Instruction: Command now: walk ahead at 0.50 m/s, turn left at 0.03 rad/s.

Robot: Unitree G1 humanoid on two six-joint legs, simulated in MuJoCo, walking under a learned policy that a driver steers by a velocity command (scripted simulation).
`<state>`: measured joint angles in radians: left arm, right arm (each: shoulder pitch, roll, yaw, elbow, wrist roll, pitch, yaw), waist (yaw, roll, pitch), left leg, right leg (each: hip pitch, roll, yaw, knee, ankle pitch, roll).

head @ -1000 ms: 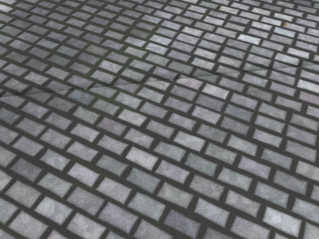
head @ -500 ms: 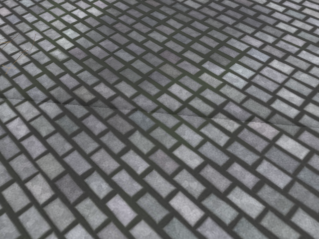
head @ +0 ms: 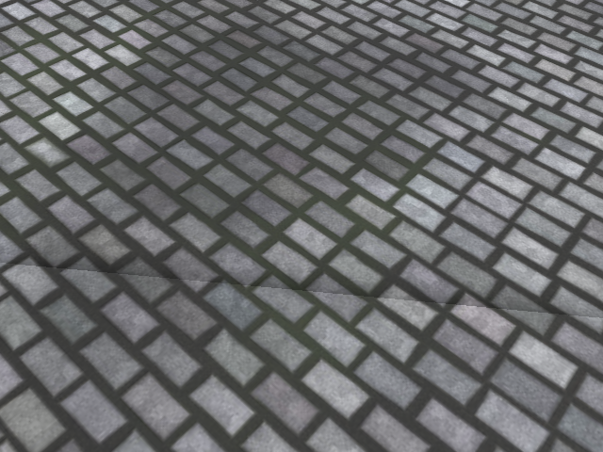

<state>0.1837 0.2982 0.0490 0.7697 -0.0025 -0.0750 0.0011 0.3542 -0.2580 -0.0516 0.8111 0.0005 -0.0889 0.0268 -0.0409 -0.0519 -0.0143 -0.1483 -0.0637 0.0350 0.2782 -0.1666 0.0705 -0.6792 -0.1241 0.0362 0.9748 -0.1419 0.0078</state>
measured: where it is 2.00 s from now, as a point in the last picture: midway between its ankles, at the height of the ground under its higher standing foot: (301, 402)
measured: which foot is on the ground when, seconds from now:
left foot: down 0.00-0.28, up 0.30-0.80, down 0.82-1.00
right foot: up 0.00-0.24, down 0.26-0.84, up 0.86-1.00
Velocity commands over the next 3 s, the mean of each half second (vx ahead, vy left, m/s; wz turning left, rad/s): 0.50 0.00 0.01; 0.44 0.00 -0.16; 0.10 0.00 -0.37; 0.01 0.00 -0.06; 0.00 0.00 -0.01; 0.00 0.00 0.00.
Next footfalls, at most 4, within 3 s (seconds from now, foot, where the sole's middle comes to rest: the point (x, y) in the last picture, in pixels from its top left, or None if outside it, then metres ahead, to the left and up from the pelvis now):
0.26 right None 0.32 -0.16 -0.78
0.82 left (251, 415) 0.60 0.09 -0.79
1.32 right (359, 391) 0.65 -0.16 -0.78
1.66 left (252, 382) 0.68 0.09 -0.78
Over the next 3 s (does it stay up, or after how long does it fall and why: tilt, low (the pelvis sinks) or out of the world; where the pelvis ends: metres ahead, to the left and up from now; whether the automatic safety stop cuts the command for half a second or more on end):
stays up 0.63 -0.01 -0.01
